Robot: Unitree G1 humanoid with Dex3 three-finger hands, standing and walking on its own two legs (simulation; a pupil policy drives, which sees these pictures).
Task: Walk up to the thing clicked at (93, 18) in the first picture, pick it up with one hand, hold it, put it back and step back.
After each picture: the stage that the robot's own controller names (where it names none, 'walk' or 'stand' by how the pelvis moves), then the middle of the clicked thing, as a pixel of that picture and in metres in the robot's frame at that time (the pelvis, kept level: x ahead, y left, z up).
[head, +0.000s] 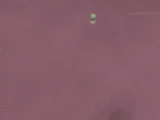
stand; (93, 18) +1.95 -0.12 -0.72
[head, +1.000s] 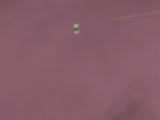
walk; (76, 28) +1.81 +0.24 -0.70
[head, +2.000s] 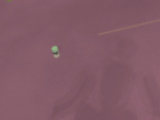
walk; (55, 51) +1.21 +0.42 -0.72
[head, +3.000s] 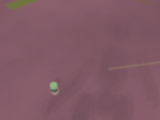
walk; (54, 88) +0.75 +0.31 -0.70
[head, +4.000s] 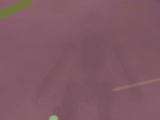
walk; out of the picture +0.46 +0.21 -0.70
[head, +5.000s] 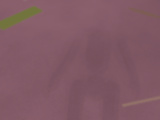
stand; out of the picture +0.34 +0.18 -0.72
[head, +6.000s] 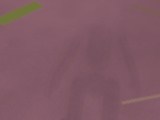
stand; out of the picture +0.35 +0.18 -0.72
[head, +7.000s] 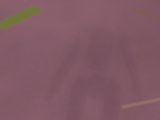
stand; out of the picture +0.33 +0.19 -0.72
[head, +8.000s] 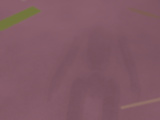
stand; out of the picture +0.32 +0.20 -0.73
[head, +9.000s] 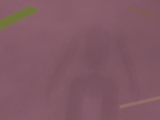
stand; out of the picture +0.31 +0.20 -0.73
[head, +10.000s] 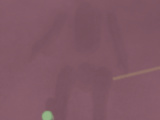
go down; (48, 117) +0.34 +0.21 -0.64
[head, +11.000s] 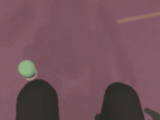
go down; (28, 70) +0.39 +0.25 -0.30
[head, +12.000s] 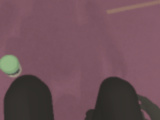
close in; (11, 66) +0.38 +0.26 -0.26
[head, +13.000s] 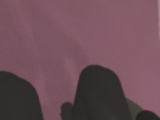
close; out of the picture +0.36 +0.28 -0.21
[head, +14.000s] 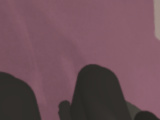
close; out of the picture +0.36 +0.29 -0.21
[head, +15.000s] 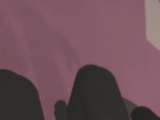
lift; out of the picture +0.34 +0.28 -0.22
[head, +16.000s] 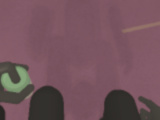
lift; (19, 84) +0.31 +0.23 -0.05
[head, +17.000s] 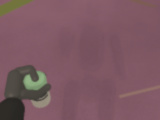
hold; (38, 90) +0.33 +0.17 +0.02
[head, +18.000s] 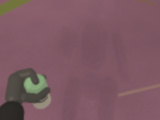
hold; (38, 92) +0.32 +0.17 +0.00
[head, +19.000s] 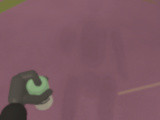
hold; (40, 93) +0.32 +0.17 -0.01
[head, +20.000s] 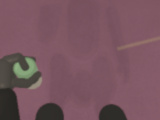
crouch; (29, 74) +0.37 +0.20 -0.08
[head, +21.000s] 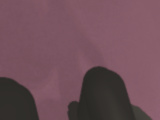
lower; out of the picture +0.37 +0.29 -0.21
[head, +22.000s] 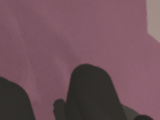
lower; out of the picture +0.38 +0.31 -0.22
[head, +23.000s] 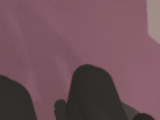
lower; out of the picture +0.38 +0.31 -0.22
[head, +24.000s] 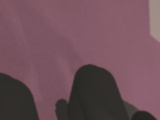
lower; out of the picture +0.37 +0.31 -0.22
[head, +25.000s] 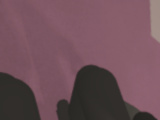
loosen; out of the picture +0.36 +0.31 -0.22
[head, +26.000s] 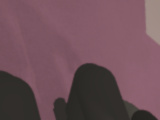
withdraw; out of the picture +0.35 +0.30 -0.22
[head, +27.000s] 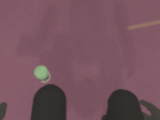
walk; (42, 74) +0.41 +0.24 -0.38
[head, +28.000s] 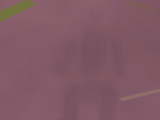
stand; out of the picture +0.34 +0.19 -0.66
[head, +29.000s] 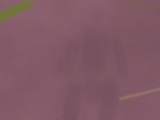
stand; out of the picture +0.34 +0.21 -0.67
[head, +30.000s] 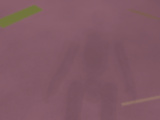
stand; out of the picture +0.35 +0.18 -0.71
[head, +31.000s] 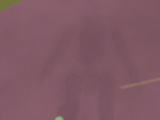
walk; out of the picture +0.39 +0.16 -0.69
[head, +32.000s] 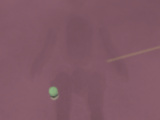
walk; (53, 93) +0.57 +0.21 -0.70
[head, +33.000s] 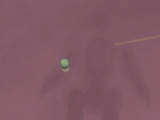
walk; (65, 65) +0.89 +0.20 -0.69
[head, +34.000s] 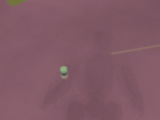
stand; (64, 72) +0.95 +0.21 -0.71
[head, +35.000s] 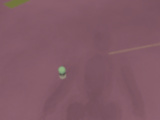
stand; (62, 72) +0.97 +0.22 -0.73
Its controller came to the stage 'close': yes
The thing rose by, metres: 0.70
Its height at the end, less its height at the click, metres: +0.00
